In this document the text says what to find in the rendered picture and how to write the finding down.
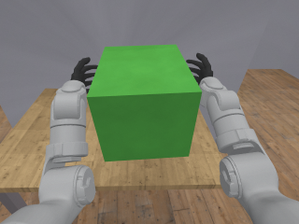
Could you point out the left robot forearm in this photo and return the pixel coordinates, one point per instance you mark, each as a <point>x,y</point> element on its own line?
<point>67,127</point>

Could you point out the right robot forearm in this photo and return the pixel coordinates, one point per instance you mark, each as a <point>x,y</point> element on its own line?
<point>234,136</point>

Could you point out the left robot hand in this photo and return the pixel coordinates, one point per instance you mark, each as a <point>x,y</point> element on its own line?
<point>80,69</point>

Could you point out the right robot hand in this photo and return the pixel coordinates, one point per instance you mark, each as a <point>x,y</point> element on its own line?
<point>204,65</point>

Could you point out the left robot upper arm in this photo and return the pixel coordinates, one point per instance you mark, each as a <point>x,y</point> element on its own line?
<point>63,193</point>

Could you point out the right robot upper arm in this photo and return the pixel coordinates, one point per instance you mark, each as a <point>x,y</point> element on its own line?
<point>251,179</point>

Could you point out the table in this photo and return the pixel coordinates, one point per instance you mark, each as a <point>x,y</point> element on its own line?
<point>23,154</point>

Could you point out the carton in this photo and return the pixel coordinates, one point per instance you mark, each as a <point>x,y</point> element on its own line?
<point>144,102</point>

